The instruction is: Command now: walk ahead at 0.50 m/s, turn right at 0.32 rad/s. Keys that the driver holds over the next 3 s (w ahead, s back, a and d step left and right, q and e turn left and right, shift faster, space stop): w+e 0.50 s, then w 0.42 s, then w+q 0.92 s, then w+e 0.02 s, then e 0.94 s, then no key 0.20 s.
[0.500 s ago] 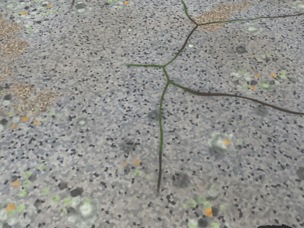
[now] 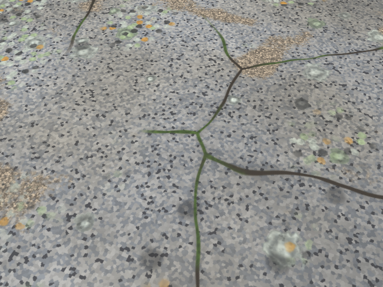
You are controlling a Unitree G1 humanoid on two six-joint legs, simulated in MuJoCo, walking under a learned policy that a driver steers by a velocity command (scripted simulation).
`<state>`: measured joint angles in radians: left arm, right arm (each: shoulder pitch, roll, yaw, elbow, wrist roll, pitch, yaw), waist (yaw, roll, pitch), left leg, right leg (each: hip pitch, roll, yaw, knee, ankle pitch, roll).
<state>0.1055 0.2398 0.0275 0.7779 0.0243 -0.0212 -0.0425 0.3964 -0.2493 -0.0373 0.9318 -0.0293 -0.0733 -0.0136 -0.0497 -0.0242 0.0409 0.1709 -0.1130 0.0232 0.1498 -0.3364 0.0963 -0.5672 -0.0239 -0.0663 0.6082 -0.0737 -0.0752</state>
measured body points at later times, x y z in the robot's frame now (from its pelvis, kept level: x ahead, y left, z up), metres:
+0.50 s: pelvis +0.28 -0.03 +0.01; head +0.32 -0.05 +0.46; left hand +0.33 +0.25 -0.11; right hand +0.44 -0.31 -0.09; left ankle +0.48 +0.07 -0.70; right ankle +0.16 -0.08 -0.73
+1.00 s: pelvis +0.54 -0.09 +0.01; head +0.57 -0.10 +0.46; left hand +0.82 +0.03 -0.09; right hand +0.39 -0.31 -0.12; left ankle +0.49 +0.04 -0.73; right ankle +0.62 -0.25 -0.70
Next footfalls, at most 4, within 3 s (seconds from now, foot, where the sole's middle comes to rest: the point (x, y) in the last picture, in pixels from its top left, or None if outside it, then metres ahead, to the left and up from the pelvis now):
0.06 right None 0.20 -0.08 -0.77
0.58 left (184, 270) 0.52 0.03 -0.77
1.06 right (261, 226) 0.67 -0.26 -0.77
1.60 left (217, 160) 0.99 -0.13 -0.77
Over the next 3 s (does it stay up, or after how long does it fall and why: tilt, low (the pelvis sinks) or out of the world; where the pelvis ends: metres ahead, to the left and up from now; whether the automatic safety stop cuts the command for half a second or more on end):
stays up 1.16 -0.15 0.02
